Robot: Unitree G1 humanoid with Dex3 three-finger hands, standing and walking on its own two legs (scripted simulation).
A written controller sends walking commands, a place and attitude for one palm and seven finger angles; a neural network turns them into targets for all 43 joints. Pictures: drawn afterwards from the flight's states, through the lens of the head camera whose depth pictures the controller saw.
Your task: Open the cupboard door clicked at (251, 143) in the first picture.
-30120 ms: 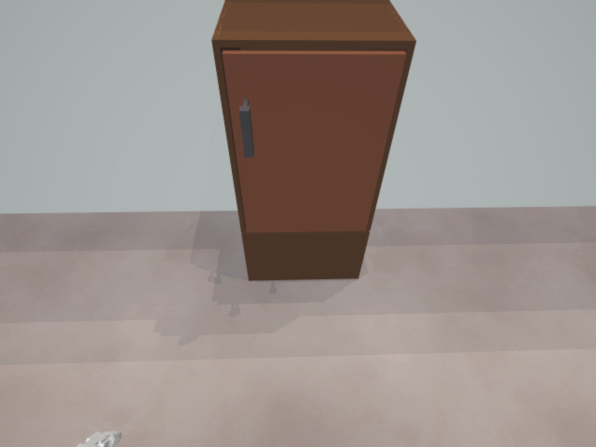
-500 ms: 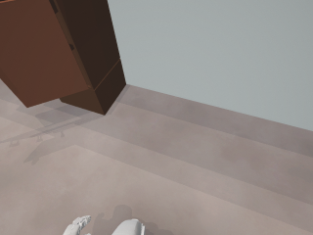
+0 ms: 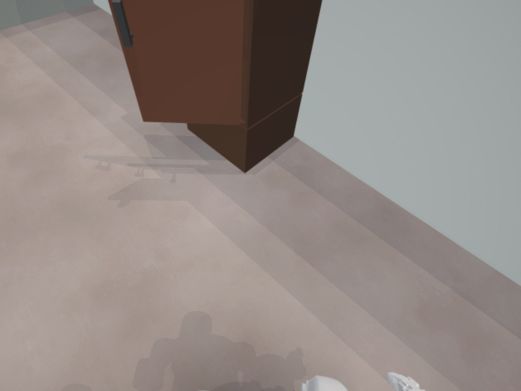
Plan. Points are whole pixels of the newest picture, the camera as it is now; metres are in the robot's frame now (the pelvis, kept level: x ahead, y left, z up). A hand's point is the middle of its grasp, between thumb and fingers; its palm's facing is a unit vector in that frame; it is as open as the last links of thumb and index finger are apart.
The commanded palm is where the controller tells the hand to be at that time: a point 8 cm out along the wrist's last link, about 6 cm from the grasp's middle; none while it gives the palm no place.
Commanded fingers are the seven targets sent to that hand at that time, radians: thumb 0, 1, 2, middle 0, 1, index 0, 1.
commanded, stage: turn to face it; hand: left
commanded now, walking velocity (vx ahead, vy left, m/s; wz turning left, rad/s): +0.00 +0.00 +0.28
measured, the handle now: (124, 20) +1.06 +0.52 -0.02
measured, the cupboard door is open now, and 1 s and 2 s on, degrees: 45 45 45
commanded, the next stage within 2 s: take the last steps up to it in 0.26 s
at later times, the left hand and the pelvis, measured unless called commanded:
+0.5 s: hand out of the picture +0.03 +0.14 -0.15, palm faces +0.21 -0.95 -0.23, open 7.2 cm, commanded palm none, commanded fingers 0.00 0.90 0.90 -0.20 -0.30 -0.20 -0.30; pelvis +0.01 -0.05 +0.01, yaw +10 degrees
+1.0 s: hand out of the picture +0.08 +0.28 -0.17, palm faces +0.31 -0.94 -0.17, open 7.4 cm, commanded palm none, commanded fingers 0.00 0.90 0.90 -0.20 -0.30 -0.20 -0.30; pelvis +0.09 +0.09 +0.01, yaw +14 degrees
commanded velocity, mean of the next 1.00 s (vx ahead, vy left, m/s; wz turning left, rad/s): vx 0.20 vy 0.08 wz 0.15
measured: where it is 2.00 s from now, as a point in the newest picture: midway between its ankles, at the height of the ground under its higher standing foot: (202, 307)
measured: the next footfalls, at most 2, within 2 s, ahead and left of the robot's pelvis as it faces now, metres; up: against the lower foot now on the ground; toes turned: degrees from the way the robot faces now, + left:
right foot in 0.24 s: +0.03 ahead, -0.15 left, +0.00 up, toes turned +2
left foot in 0.76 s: +0.09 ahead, +0.14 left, +0.00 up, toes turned +20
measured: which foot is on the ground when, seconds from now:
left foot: down 0.00-0.24, up 0.26-0.74, down 0.76-1.00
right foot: up 0.00-0.22, down 0.24-0.76, up 0.78-1.00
